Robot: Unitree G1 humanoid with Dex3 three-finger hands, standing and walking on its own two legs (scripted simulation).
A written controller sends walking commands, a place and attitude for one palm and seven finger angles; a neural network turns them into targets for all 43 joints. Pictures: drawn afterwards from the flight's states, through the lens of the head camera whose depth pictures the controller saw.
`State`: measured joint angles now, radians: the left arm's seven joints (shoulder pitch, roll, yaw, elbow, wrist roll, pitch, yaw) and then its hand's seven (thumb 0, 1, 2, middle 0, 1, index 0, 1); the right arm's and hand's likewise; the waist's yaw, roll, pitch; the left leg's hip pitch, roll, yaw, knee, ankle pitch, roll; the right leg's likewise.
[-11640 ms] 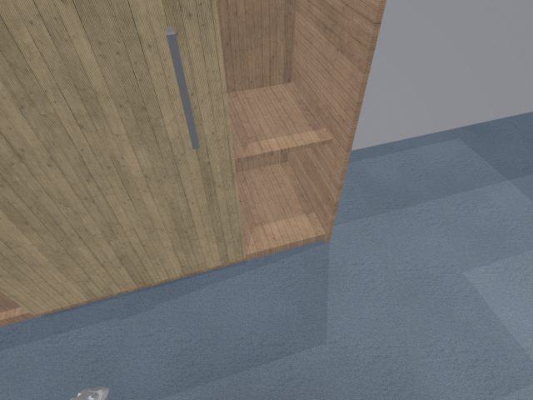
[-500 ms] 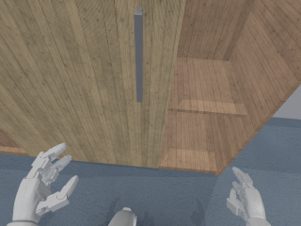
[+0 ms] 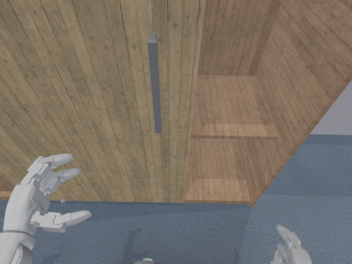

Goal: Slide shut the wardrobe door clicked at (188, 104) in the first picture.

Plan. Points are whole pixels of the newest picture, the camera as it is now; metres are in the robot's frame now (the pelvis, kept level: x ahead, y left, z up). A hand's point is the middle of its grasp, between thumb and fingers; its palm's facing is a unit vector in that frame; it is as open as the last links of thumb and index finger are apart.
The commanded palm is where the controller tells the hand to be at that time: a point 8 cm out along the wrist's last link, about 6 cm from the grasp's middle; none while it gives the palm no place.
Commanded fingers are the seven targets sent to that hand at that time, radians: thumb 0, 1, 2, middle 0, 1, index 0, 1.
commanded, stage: raise the hand with hooked fingers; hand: left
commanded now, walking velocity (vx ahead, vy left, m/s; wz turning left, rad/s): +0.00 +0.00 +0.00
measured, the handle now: (156, 90) +0.50 +0.08 +0.12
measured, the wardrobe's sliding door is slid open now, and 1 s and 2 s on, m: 0.38 0.38 0.38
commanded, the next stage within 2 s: move the hooked fingers beside the handle in 1.08 s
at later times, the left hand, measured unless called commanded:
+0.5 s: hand (31, 161) +0.27 +0.28 +0.15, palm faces +0.10 -0.99 -0.07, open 13.9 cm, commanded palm +0.23 +0.33 +0.15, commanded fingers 0.00 -0.50 0.30 -0.30 -1.20 -0.30 -1.20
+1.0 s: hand (39, 152) +0.28 +0.27 +0.16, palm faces +0.11 -0.99 -0.06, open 14.0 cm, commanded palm +0.24 +0.31 +0.16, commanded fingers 0.00 -0.50 0.30 -0.30 -1.20 -0.30 -1.20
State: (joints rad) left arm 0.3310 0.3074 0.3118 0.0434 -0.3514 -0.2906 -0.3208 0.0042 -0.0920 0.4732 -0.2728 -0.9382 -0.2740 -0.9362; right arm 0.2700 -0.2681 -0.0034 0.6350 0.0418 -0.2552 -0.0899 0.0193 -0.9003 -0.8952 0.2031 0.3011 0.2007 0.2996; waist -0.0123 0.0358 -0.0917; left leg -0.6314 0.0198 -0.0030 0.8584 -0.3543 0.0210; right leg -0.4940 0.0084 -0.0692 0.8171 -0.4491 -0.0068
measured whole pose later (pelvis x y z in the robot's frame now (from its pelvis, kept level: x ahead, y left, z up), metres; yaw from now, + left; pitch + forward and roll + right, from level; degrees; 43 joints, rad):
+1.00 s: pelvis +0.01 -0.01 +0.03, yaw +0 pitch +1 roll -1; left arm 0.00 0.41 0.44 0.26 -0.35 -0.08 -0.40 -0.01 -0.50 0.30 -0.30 -1.20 -0.30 -1.20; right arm 0.26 -0.27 0.04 0.67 0.06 -0.26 -0.11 0.02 -0.90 -0.90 0.20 0.30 0.20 0.30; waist 0.00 0.05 -0.05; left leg -0.36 0.01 0.00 0.60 -0.25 0.01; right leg -0.23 0.01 -0.06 0.57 -0.34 -0.02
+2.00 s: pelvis +0.01 -0.01 +0.03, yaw -1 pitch +2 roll +0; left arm -0.18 0.29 0.26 0.33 -0.26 -0.11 -0.21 -0.01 -0.50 0.30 -0.30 -1.20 -0.30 -1.20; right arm 0.25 -0.26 0.03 0.67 0.05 -0.18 -0.08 0.02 -0.90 -0.90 0.20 0.30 0.20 0.30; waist -0.02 0.06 -0.05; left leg -0.38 0.01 0.02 0.60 -0.26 0.01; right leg -0.27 0.00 -0.05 0.60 -0.37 -0.02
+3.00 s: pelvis +0.02 -0.01 +0.02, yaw -2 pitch +7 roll +0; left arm -0.55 0.26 0.23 0.74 -0.16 -0.23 -0.05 -0.01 -0.50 0.30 -0.30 -1.20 -0.30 -1.20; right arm 0.32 -0.26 0.00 0.68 0.03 -0.04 -0.02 0.01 -0.90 -0.89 0.20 0.30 0.20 0.30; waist -0.07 0.04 -0.06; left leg -0.48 0.03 0.04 0.65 -0.29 0.01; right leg -0.38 0.02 -0.02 0.64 -0.38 -0.02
